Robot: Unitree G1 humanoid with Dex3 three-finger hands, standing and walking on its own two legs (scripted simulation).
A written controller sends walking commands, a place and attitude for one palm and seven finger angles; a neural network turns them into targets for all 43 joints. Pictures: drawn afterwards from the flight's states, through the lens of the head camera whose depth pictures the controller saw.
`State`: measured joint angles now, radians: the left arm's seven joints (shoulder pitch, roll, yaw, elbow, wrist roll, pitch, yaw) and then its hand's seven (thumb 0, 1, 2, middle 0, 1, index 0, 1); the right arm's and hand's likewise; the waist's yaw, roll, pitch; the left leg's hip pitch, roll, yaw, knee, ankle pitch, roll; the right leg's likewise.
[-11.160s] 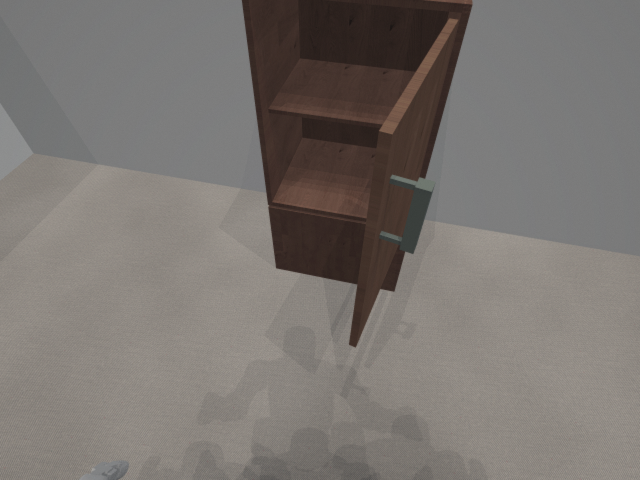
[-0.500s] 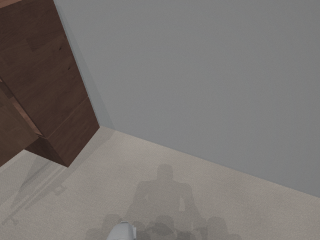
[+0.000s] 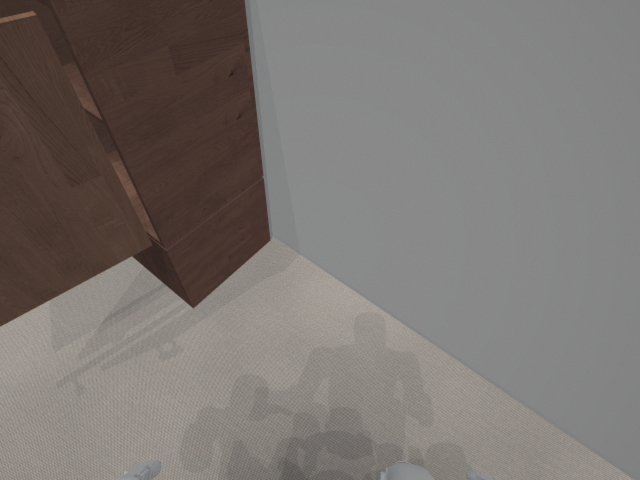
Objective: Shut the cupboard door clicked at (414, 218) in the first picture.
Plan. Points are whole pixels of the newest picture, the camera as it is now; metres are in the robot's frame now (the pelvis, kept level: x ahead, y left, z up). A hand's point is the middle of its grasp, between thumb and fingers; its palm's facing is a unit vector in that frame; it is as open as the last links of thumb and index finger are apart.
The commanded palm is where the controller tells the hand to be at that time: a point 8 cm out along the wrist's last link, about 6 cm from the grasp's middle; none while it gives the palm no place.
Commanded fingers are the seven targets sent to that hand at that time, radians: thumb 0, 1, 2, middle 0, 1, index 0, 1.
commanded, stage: turn to face it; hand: left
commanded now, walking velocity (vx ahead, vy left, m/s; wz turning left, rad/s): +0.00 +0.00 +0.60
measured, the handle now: out of the picture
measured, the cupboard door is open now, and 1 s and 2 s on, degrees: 79 79 79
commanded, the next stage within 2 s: take the last steps up to it in 1.08 s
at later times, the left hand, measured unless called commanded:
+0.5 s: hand out of the picture +0.03 +0.13 -0.14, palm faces +0.30 -0.91 -0.28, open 7.4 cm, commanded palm none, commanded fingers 0.00 0.90 0.90 -0.20 -0.30 -0.20 -0.30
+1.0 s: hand out of the picture -0.04 +0.18 -0.16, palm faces +0.56 -0.79 -0.25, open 7.4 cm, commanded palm none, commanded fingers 0.00 0.90 0.90 -0.20 -0.30 -0.20 -0.30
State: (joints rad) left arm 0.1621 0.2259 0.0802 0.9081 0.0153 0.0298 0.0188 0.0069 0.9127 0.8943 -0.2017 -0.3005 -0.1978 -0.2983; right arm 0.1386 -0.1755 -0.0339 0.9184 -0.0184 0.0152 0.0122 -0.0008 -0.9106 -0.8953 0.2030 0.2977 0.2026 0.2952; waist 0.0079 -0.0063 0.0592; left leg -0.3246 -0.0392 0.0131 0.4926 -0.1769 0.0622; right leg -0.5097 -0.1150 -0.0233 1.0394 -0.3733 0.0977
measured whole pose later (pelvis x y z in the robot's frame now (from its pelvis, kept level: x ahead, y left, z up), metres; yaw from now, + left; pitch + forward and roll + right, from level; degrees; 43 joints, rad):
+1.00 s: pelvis +0.00 -0.04 +0.01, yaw +32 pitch -2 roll -1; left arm 0.18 0.25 0.06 0.93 0.01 0.06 0.02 0.01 0.91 0.89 -0.20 -0.30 -0.20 -0.30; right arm 0.14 -0.19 -0.02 0.91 -0.02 0.03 0.00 0.00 -0.91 -0.90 0.20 0.30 0.20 0.30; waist 0.02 -0.01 0.08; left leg -0.20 -0.02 -0.01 0.46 -0.23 0.04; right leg -0.42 -0.09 -0.04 0.96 -0.43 0.10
